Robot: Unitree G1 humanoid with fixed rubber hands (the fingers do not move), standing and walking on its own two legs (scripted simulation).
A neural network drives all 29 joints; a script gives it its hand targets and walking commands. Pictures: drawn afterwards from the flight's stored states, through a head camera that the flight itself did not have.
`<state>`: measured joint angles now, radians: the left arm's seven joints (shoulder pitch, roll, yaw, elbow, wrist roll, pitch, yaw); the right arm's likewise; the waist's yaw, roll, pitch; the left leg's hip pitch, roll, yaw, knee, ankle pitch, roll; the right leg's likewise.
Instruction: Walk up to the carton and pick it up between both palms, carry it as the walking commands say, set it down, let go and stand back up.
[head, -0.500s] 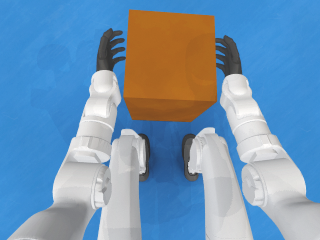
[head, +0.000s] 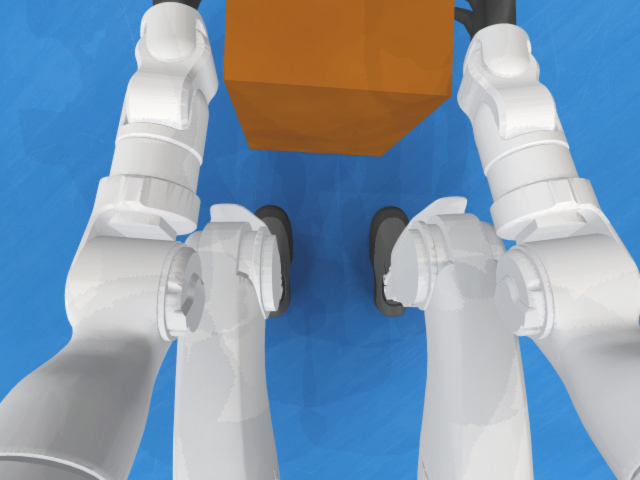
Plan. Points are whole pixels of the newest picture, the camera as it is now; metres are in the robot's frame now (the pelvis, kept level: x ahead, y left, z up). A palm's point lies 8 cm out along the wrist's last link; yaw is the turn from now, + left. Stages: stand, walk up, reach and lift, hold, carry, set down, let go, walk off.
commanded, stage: set down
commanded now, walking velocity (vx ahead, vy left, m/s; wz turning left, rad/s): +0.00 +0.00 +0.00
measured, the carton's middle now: (328, 41) +0.51 +0.01 -0.28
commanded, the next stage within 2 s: none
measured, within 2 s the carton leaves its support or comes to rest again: neither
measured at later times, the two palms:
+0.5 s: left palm out of the picture +0.56 +0.16 -0.19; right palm out of the picture +0.54 -0.13 -0.20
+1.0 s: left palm out of the picture +0.56 +0.17 -0.19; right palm out of the picture +0.55 -0.13 -0.20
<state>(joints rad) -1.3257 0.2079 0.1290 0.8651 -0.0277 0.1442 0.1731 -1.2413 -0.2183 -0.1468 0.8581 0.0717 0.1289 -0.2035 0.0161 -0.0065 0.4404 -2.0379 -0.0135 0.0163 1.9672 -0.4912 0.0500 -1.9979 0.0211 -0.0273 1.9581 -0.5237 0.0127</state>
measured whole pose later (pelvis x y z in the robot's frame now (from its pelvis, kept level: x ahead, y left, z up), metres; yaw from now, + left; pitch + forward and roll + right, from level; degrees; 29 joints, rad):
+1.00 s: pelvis +0.02 +0.00 -0.05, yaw -1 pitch +40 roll -4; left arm -1.42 0.24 0.30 1.00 0.04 0.21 0.03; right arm -1.34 -0.17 -0.35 0.96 0.01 0.20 -0.07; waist 0.00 -0.01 0.23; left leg -2.29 -0.02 0.02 2.11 -0.52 0.06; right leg -2.24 0.03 -0.03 2.10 -0.56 0.02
